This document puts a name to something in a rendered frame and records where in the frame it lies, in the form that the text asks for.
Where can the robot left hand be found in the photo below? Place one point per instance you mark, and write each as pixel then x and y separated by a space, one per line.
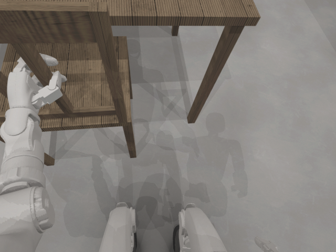
pixel 21 88

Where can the robot right hand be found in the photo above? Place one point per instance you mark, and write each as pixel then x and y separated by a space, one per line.
pixel 266 246

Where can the robot right thigh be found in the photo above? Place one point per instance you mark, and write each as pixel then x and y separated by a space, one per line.
pixel 202 235

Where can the right robot shin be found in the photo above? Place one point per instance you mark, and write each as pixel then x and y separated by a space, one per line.
pixel 184 242

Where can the chair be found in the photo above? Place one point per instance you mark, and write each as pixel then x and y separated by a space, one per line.
pixel 98 89

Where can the robot left upper arm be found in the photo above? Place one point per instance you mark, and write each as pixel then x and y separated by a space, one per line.
pixel 24 217

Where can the table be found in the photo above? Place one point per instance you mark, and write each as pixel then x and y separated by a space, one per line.
pixel 233 14

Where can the left robot forearm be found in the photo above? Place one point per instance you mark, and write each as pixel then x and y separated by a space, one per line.
pixel 23 160

